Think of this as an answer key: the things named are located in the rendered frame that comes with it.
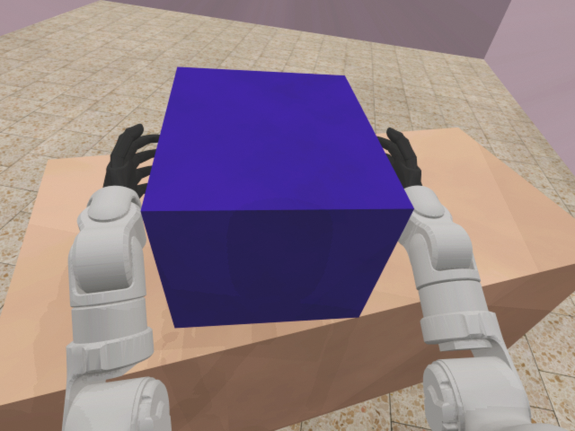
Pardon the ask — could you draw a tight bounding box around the carton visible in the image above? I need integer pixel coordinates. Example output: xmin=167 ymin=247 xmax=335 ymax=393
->
xmin=141 ymin=66 xmax=414 ymax=328

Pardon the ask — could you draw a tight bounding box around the robot right forearm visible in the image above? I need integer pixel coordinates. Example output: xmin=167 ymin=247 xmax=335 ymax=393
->
xmin=398 ymin=186 xmax=531 ymax=421

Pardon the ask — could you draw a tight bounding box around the right robot hand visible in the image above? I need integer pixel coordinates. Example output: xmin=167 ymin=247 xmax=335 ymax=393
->
xmin=377 ymin=128 xmax=422 ymax=189

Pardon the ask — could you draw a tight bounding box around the pedestal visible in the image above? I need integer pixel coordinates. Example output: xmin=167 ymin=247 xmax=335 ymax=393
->
xmin=0 ymin=128 xmax=575 ymax=431

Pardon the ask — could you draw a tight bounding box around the left robot hand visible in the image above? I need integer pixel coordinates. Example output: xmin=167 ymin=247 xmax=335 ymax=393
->
xmin=103 ymin=124 xmax=160 ymax=198

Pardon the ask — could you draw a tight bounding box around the left robot upper arm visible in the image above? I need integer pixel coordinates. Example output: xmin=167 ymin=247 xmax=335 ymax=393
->
xmin=65 ymin=376 xmax=172 ymax=431

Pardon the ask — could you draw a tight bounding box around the right robot upper arm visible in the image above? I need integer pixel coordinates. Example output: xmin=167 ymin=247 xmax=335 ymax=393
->
xmin=423 ymin=356 xmax=569 ymax=431

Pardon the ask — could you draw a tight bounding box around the robot left forearm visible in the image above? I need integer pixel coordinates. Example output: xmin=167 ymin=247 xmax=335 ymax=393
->
xmin=62 ymin=186 xmax=154 ymax=431

